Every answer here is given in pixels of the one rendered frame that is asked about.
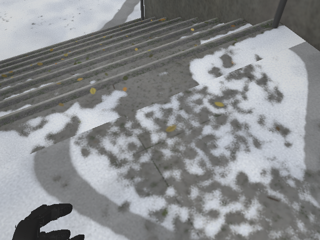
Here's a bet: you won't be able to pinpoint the stairs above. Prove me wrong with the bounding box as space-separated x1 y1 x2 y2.
0 16 252 117

